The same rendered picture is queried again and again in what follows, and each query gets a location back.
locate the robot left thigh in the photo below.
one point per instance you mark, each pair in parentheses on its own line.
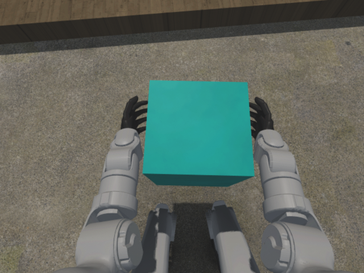
(158,234)

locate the right robot upper arm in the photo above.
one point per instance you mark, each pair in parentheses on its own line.
(292,248)

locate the right robot hand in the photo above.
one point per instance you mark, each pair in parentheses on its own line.
(263,117)

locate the robot right forearm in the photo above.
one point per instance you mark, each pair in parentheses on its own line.
(284,198)

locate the left robot upper arm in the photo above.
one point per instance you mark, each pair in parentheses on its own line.
(108,247)

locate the left robot hand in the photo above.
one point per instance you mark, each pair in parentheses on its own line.
(130,115)

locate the robot left forearm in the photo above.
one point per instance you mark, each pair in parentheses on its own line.
(116,198)

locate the left robot shin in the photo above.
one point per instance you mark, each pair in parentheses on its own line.
(159,205)

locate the carton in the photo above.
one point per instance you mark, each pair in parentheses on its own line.
(198,133)

